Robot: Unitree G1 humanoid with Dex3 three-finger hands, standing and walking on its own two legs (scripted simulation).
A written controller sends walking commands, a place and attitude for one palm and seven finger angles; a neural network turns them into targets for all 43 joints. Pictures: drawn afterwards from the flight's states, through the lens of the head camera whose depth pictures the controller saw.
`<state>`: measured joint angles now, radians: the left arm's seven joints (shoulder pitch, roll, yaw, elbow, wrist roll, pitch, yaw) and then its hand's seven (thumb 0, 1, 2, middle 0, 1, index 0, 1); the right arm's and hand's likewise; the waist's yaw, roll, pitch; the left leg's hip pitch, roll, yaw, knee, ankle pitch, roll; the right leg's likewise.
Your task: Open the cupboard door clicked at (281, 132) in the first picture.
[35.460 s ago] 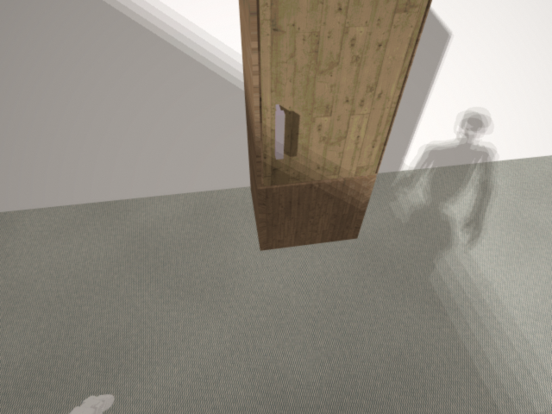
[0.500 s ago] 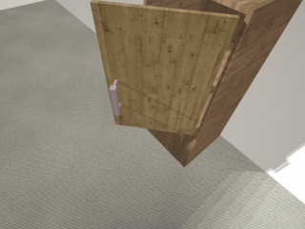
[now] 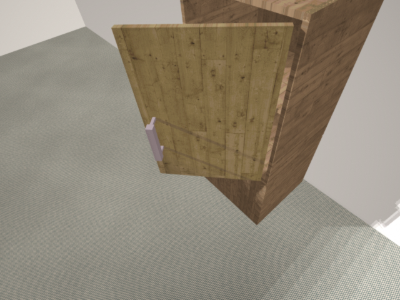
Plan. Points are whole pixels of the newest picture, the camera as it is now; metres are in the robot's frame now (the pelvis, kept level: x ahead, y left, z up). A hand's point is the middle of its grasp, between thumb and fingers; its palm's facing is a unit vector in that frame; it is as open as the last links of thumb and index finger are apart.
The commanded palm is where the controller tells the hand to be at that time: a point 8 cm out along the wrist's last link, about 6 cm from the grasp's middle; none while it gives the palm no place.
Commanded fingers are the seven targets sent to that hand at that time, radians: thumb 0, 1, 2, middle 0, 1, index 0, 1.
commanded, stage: come to a stop and stand still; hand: left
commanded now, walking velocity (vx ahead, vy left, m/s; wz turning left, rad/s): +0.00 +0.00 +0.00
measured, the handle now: (156, 139) +0.61 +0.20 -0.11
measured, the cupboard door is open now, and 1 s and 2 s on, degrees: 41 41 41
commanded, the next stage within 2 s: look again from close up in 0.72 s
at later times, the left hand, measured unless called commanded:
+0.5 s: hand out of the picture +0.06 +0.15 -0.16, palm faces +0.02 -0.97 -0.25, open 7.3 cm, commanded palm none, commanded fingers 0.00 0.90 0.90 -0.20 -0.30 -0.20 -0.30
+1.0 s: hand out of the picture +0.03 +0.14 -0.17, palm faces +0.05 -0.97 -0.23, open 7.4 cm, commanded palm none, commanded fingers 0.00 0.90 0.90 -0.20 -0.30 -0.20 -0.30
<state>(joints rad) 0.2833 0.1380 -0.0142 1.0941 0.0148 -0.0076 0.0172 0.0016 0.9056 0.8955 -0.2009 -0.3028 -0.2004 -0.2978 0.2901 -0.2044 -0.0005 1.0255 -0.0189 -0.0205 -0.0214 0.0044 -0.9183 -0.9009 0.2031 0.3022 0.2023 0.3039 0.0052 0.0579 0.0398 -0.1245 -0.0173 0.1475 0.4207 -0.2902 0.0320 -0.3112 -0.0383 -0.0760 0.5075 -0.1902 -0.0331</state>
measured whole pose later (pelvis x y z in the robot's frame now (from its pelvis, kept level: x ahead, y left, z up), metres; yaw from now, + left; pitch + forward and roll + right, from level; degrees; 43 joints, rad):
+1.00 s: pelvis +0.02 -0.04 +0.00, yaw +1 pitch -1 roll +1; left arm 0.23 0.17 0.01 1.13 0.01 -0.02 0.02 0.00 0.91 0.90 -0.20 -0.30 -0.20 -0.30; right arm 0.31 -0.17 0.00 1.13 -0.02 -0.03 -0.03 0.00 -0.91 -0.90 0.20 0.30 0.20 0.30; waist 0.00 0.02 0.04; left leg -0.07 0.05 0.10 0.37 -0.28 -0.03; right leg -0.23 0.03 -0.13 0.41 -0.18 -0.09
